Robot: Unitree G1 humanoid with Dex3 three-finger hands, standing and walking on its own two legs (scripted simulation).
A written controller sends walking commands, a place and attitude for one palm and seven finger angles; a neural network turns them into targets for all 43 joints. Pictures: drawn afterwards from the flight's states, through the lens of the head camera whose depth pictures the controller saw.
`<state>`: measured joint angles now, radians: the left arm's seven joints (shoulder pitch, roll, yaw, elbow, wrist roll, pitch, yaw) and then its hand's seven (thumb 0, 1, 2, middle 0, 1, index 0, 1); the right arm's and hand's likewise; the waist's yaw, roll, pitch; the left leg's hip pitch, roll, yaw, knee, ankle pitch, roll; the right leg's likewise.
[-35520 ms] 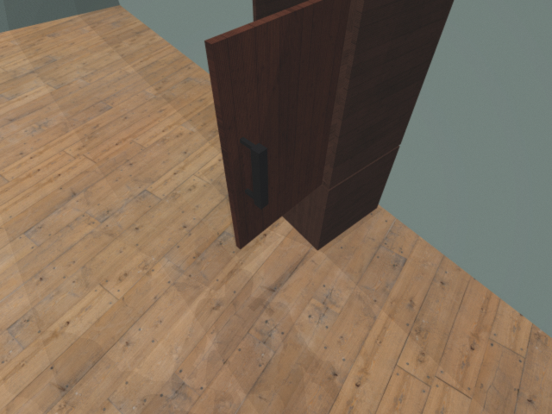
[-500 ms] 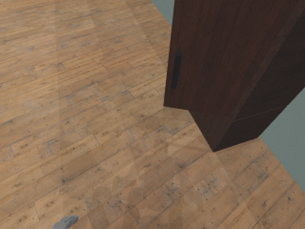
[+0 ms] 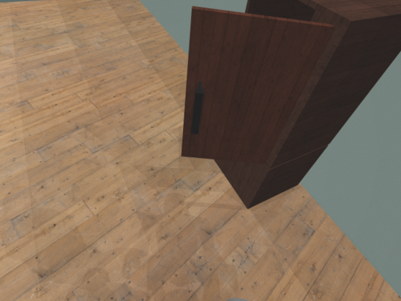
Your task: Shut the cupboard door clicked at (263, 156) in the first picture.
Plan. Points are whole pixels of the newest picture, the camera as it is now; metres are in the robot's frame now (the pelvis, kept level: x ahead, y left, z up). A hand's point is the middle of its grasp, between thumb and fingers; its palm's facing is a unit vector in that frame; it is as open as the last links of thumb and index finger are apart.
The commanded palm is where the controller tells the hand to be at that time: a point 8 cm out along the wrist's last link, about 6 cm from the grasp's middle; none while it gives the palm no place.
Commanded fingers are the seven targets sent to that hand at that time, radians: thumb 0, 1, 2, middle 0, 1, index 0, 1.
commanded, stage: take the last steps up to it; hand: left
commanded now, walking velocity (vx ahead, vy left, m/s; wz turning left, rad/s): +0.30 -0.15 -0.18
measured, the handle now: (197, 108) +0.70 +0.03 -0.06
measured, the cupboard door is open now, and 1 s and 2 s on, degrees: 60 60 60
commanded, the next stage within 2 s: come to a stop and stand still in 0.48 s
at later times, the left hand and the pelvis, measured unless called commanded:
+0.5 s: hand (163, 277) +0.21 +0.08 -0.18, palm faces -0.03 -0.98 -0.19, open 7.2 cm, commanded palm none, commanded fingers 0.00 0.90 0.90 -0.20 -0.30 -0.20 -0.30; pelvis +0.14 -0.10 -0.01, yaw -2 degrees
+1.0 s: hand (182, 254) +0.26 +0.04 -0.18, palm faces +0.03 -0.97 -0.24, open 7.3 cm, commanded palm none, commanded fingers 0.00 0.90 0.90 -0.20 -0.30 -0.20 -0.30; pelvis +0.22 -0.15 -0.01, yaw -1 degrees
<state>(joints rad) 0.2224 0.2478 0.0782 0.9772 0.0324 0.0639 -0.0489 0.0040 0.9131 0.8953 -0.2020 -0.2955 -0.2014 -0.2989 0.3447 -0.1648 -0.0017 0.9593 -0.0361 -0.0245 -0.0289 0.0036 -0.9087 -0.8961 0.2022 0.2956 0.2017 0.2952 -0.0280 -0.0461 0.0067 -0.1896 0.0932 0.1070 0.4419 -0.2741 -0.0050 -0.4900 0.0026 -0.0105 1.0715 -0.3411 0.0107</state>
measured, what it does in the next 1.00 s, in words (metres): walks ahead: right foot, then left foot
